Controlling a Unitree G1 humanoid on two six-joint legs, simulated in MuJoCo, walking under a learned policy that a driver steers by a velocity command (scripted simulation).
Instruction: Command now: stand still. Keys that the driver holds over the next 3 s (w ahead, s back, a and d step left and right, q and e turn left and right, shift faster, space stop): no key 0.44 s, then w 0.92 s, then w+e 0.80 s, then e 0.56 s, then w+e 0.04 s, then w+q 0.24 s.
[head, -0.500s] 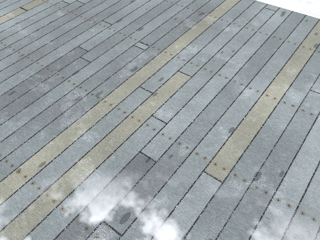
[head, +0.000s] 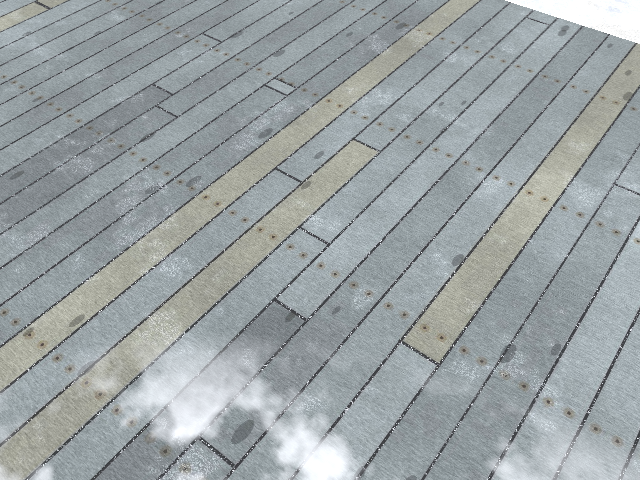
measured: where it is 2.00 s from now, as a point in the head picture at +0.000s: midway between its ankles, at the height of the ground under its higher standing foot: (339, 369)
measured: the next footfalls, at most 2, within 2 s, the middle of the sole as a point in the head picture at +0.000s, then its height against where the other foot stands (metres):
right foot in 1.18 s outside the picture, level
left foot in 1.70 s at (278, 365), level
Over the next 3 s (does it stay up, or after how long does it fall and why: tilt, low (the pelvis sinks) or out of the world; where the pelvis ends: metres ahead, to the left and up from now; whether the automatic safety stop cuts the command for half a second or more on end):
stays up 1.04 -0.15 0.01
